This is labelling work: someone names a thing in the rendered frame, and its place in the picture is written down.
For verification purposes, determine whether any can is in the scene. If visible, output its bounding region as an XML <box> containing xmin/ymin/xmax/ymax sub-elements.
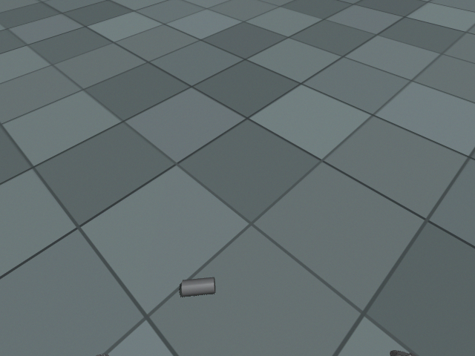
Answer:
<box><xmin>182</xmin><ymin>277</ymin><xmax>215</xmax><ymax>296</ymax></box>

